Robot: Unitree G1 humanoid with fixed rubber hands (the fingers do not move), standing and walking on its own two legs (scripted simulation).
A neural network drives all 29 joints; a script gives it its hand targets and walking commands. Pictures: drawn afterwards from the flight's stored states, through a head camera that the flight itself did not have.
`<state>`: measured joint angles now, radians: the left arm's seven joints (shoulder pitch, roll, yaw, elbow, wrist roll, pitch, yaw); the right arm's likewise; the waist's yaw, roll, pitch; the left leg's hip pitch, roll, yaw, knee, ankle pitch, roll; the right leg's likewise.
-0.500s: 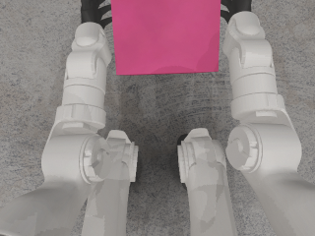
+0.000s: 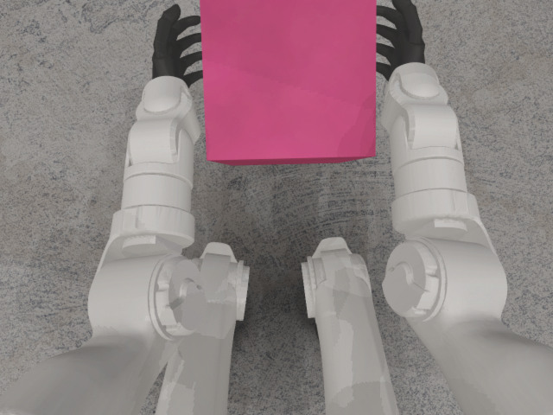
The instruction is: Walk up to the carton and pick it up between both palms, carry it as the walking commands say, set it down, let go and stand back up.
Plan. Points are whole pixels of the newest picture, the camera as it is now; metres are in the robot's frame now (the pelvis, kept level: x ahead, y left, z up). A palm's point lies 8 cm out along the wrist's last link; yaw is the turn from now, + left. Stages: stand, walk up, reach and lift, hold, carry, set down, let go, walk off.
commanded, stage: reach and lift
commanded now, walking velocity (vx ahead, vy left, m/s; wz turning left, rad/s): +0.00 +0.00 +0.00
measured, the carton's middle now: (285, 70) +0.56 -0.04 -0.16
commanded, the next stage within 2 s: none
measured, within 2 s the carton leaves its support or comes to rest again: neither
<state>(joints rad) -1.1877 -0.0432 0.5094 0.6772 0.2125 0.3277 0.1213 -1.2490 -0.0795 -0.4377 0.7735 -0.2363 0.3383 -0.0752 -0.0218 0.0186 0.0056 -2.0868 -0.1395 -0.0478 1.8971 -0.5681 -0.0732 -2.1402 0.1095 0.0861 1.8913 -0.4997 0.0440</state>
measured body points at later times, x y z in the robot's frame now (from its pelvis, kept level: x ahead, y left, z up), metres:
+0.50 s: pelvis +0.00 +0.00 +0.05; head +0.28 -0.03 +0.41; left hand +0.51 +0.10 -0.02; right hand +0.52 -0.18 -0.02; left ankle +0.10 +0.13 -0.42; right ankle +0.11 -0.12 -0.42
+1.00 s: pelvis +0.02 +0.00 +0.11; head +0.25 -0.02 +0.50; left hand +0.49 +0.11 +0.05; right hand +0.49 -0.17 +0.05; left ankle +0.10 +0.13 -0.42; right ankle +0.11 -0.12 -0.42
